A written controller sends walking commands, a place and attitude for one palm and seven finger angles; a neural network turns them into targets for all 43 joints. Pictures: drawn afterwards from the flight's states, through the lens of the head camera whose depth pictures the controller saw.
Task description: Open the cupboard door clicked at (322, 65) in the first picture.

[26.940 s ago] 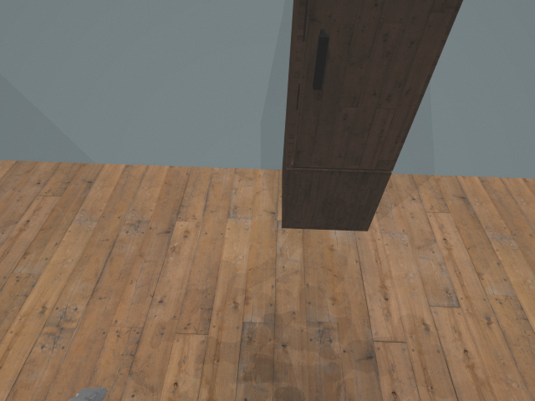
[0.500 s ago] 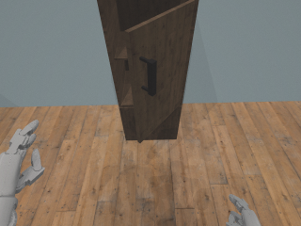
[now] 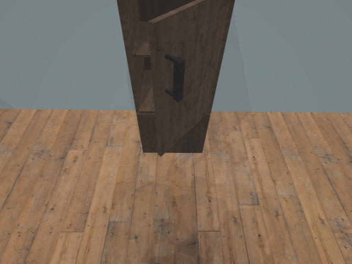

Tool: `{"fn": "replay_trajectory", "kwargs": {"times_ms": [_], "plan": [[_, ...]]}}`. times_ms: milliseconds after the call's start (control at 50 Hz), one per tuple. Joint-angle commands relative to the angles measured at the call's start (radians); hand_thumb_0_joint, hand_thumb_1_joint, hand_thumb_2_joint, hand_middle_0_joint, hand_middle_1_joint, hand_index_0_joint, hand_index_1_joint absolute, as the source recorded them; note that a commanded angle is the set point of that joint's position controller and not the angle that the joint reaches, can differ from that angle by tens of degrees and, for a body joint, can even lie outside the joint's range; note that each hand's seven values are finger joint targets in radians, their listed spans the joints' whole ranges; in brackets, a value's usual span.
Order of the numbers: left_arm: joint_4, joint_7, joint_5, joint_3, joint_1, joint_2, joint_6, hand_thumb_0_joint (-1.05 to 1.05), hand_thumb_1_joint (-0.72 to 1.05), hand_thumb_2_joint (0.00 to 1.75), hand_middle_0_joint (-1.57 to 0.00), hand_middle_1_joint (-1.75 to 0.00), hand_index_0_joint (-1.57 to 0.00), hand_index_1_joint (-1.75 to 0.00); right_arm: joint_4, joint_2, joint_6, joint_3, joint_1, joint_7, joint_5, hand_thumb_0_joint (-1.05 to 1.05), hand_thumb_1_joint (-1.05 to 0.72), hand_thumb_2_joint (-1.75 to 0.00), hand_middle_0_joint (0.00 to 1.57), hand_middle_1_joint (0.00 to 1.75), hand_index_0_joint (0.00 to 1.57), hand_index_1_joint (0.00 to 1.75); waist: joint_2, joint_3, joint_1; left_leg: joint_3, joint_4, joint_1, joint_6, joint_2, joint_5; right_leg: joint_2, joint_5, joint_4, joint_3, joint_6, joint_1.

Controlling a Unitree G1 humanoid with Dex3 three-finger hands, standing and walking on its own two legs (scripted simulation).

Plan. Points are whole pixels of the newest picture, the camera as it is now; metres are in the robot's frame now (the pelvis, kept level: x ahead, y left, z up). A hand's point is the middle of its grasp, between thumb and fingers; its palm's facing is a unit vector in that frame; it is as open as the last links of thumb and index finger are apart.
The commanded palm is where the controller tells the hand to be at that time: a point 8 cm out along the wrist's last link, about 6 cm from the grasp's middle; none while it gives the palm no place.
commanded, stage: let the arm hang, fingers relaxed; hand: left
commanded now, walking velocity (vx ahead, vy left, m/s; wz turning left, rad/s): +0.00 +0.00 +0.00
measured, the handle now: (173, 78) +0.61 +0.05 +0.07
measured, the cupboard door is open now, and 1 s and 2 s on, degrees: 49 49 49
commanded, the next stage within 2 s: look to check the result in 0.54 s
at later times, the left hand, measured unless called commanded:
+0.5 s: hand out of the picture +0.02 +0.15 -0.17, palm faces +0.02 -0.98 -0.18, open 7.3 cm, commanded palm none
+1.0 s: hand out of the picture +0.02 +0.15 -0.17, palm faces +0.02 -0.98 -0.21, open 7.4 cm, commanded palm none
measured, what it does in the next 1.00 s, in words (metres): stands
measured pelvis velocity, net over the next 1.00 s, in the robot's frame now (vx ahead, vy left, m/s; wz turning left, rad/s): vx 0.04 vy -0.02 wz -0.02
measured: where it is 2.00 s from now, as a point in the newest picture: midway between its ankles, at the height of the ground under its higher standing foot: outside the picture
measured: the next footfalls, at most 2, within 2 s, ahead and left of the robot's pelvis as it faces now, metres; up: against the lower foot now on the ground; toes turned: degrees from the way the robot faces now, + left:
none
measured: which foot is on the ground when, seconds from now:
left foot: down 0.00-1.00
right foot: down 0.00-1.00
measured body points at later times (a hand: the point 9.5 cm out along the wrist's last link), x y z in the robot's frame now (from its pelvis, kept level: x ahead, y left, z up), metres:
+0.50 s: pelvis +0.02 -0.01 +0.00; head +0.02 -0.02 +0.45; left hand +0.02 +0.20 -0.16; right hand +0.00 -0.22 -0.17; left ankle +0.08 +0.10 -0.74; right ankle -0.04 -0.09 -0.74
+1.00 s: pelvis +0.04 -0.02 +0.00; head +0.05 -0.03 +0.45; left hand +0.02 +0.20 -0.15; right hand +0.04 -0.24 -0.16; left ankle +0.08 +0.10 -0.74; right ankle -0.04 -0.09 -0.74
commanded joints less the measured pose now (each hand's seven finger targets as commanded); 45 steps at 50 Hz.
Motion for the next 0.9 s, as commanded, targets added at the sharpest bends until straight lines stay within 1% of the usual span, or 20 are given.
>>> {"fn": "replay_trajectory", "kwargs": {"times_ms": [0,20,60,120,140,160,240,260,300,320,340,420,440,500,540,600,680,740,820,880], "plan": [[-0.034,0.017,0.0,0.024,0.033,0.089,-0.03,0.0,0.9,0.9,-0.2,-0.3,-0.2,-0.3,-0.042,-0.108,-0.018,-0.025,0.033,-0.011,0.0,0.0,-0.9,-0.9,0.2,0.3,0.2,0.3,0.01,0.016,-0.015,-0.116,-0.1,0.076,0.026,0.105,-0.157,-0.12,-0.089,-0.124,0.11,-0.032,-0.156],[-0.032,0.018,0.0,0.023,0.037,0.088,-0.03,0.0,0.9,0.9,-0.2,-0.3,-0.2,-0.3,-0.039,-0.105,-0.018,-0.024,0.035,-0.011,0.0,0.0,-0.9,-0.9,0.2,0.3,0.2,0.3,-0.013,0.025,-0.014,-0.114,-0.1,0.072,0.027,0.104,-0.154,-0.12,-0.091,-0.124,0.111,-0.031,-0.16],[-0.032,0.02,0.001,0.026,0.045,0.083,-0.029,0.0,0.9,0.9,-0.2,-0.3,-0.2,-0.3,-0.034,-0.092,-0.017,-0.026,0.042,-0.01,-0.001,0.0,-0.9,-0.9,0.2,0.3,0.2,0.3,-0.032,0.033,-0.013,-0.111,-0.1,0.066,0.028,0.101,-0.162,-0.121,-0.117,-0.124,0.108,-0.032,-0.169],[-0.036,0.023,0.001,0.025,0.044,0.078,-0.031,0.0,0.9,0.9,-0.2,-0.3,-0.2,-0.3,-0.027,-0.079,-0.017,-0.025,0.043,-0.007,-0.002,0.0,-0.9,-0.9,0.2,0.3,0.2,0.3,-0.045,0.047,-0.014,-0.09,-0.078,0.076,0.024,0.091,-0.129,-0.131,-0.122,-0.135,0.118,-0.032,-0.19],[-0.04,0.025,0.001,0.026,0.044,0.078,-0.032,0.0,0.9,0.9,-0.2,-0.3,-0.2,-0.3,-0.027,-0.077,-0.017,-0.027,0.044,-0.007,-0.002,0.0,-0.9,-0.9,0.2,0.3,0.2,0.3,-0.023,0.038,-0.014,-0.087,-0.07,0.086,0.023,0.09,-0.121,-0.133,-0.129,-0.136,0.121,-0.034,-0.196],[-0.043,0.026,0.001,0.027,0.036,0.077,-0.031,0.0,0.9,0.9,-0.2,-0.3,-0.2,-0.3,-0.022,-0.064,-0.017,-0.025,0.048,-0.006,-0.004,0.0,-0.9,-0.9,0.2,0.3,0.2,0.3,-0.022,0.054,-0.017,-0.092,-0.081,0.08,0.024,0.092,-0.129,-0.13,-0.128,-0.128,0.115,-0.034,-0.203],[-0.05,0.028,0.002,0.03,0.028,0.077,-0.035,0.0,0.9,0.9,-0.2,-0.3,-0.2,-0.3,-0.018,-0.066,-0.025,-0.023,0.043,-0.006,-0.003,0.0,-0.9,-0.9,0.2,0.3,0.2,0.3,-0.027,0.05,-0.008,-0.096,-0.089,0.068,0.027,0.099,-0.081,-0.126,-0.061,-0.109,0.107,-0.027,-0.165],[-0.052,0.028,0.001,0.03,0.024,0.074,-0.035,0.0,0.9,0.9,-0.2,-0.3,-0.2,-0.3,-0.017,-0.064,-0.027,-0.021,0.038,-0.006,-0.004,0.0,-0.9,-0.9,0.2,0.3,0.2,0.3,-0.008,0.052,-0.008,-0.098,-0.093,0.068,0.029,0.099,-0.07,-0.128,-0.045,-0.106,0.108,-0.026,-0.16],[-0.055,0.027,0.0,0.031,0.014,0.078,-0.035,0.0,0.9,0.9,-0.2,-0.3,-0.2,-0.3,-0.016,-0.063,-0.03,-0.019,0.036,-0.006,-0.004,0.0,-0.9,-0.9,0.2,0.3,0.2,0.3,-0.012,0.057,-0.006,-0.098,-0.098,0.06,0.028,0.099,-0.06,-0.128,-0.028,-0.105,0.107,-0.024,-0.147],[-0.058,0.027,0.001,0.032,0.011,0.077,-0.037,0.0,0.9,0.9,-0.2,-0.3,-0.2,-0.3,-0.017,-0.067,-0.032,-0.019,0.034,-0.007,-0.004,0.0,-0.9,-0.9,0.2,0.3,0.2,0.3,0.005,0.044,-0.007,-0.098,-0.099,0.07,0.028,0.1,-0.044,-0.129,-0.014,-0.103,0.111,-0.024,-0.138],[-0.06,0.029,0.001,0.035,0.009,0.082,-0.038,0.0,0.9,0.9,-0.2,-0.3,-0.2,-0.3,-0.019,-0.068,-0.034,-0.021,0.031,-0.007,-0.003,0.0,-0.9,-0.9,0.2,0.3,0.2,0.3,0.006,0.027,-0.002,-0.097,-0.089,0.076,0.029,0.101,-0.015,-0.13,0.008,-0.102,0.108,-0.023,-0.121],[-0.065,0.027,-0.001,0.034,-0.018,0.086,-0.043,0.0,0.9,0.9,-0.2,-0.3,-0.2,-0.3,-0.018,-0.069,-0.037,-0.019,0.023,-0.008,-0.003,0.0,-0.9,-0.9,0.2,0.3,0.2,0.3,0.001,0.016,-0.009,-0.075,-0.071,0.099,0.02,0.097,0.034,-0.142,0.059,-0.116,0.115,-0.021,-0.107],[-0.067,0.029,0.0,0.035,-0.021,0.087,-0.044,0.0,0.9,0.9,-0.2,-0.3,-0.2,-0.3,-0.021,-0.075,-0.037,-0.021,0.022,-0.009,-0.002,0.0,-0.9,-0.9,0.2,0.3,0.2,0.3,-0.017,0.003,-0.009,-0.076,-0.062,0.108,0.021,0.099,0.055,-0.14,0.077,-0.115,0.112,-0.02,-0.1],[-0.066,0.028,-0.002,0.034,-0.033,0.087,-0.042,0.0,0.9,0.9,-0.2,-0.3,-0.2,-0.3,-0.017,-0.074,-0.037,-0.018,0.013,-0.01,-0.003,0.0,-0.9,-0.9,0.2,0.3,0.2,0.3,0.023,0.02,-0.01,-0.071,-0.064,0.107,0.019,0.102,0.067,-0.142,0.1,-0.117,0.113,-0.019,-0.096],[-0.067,0.029,-0.002,0.036,-0.033,0.091,-0.044,0.0,0.9,0.9,-0.2,-0.3,-0.2,-0.3,-0.022,-0.081,-0.038,-0.02,0.01,-0.012,-0.001,0.0,-0.9,-0.9,0.2,0.3,0.2,0.3,-0.002,-0.002,-0.008,-0.068,-0.054,0.118,0.02,0.104,0.09,-0.144,0.138,-0.12,0.113,-0.016,-0.076],[-0.068,0.028,-0.003,0.034,-0.039,0.095,-0.044,0.0,0.9,0.9,-0.2,-0.3,-0.2,-0.3,-0.019,-0.084,-0.039,-0.018,0.001,-0.013,-0.001,0.0,-0.9,-0.9,0.2,0.3,0.2,0.3,0.001,0.003,-0.009,-0.063,-0.053,0.127,0.019,0.104,0.108,-0.148,0.18,-0.12,0.112,-0.013,-0.069],[-0.067,0.029,-0.004,0.033,-0.044,0.097,-0.043,0.0,0.9,0.9,-0.2,-0.3,-0.2,-0.3,-0.019,-0.089,-0.037,-0.018,-0.003,-0.014,0.001,0.0,-0.9,-0.9,0.2,0.3,0.2,0.3,-0.013,0.0,-0.012,-0.062,-0.051,0.134,0.018,0.105,0.107,-0.147,0.189,-0.125,0.112,-0.01,-0.063],[-0.066,0.03,-0.003,0.034,-0.038,0.102,-0.044,0.0,0.9,0.9,-0.2,-0.3,-0.2,-0.3,-0.021,-0.099,-0.037,-0.02,-0.014,-0.015,0.002,0.0,-0.9,-0.9,0.2,0.3,0.2,0.3,-0.016,-0.015,-0.009,-0.057,-0.045,0.154,0.019,0.107,0.121,-0.147,0.212,-0.126,0.111,-0.007,-0.057],[-0.064,0.029,-0.004,0.032,-0.038,0.106,-0.044,0.0,0.9,0.9,-0.2,-0.3,-0.2,-0.3,-0.017,-0.102,-0.036,-0.019,-0.022,-0.015,0.003,0.0,-0.9,-0.9,0.2,0.3,0.2,0.3,-0.031,-0.003,-0.01,-0.052,-0.045,0.151,0.018,0.106,0.118,-0.151,0.236,-0.131,0.11,0.0,-0.054],[-0.063,0.03,-0.004,0.031,-0.041,0.105,-0.043,0.0,0.9,0.9,-0.2,-0.3,-0.2,-0.3,-0.016,-0.101,-0.035,-0.019,-0.027,-0.016,0.002,0.0,-0.9,-0.9,0.2,0.3,0.2,0.3,-0.018,0.005,-0.01,-0.052,-0.046,0.153,0.018,0.106,0.116,-0.151,0.232,-0.133,0.112,0.0,-0.056]]}}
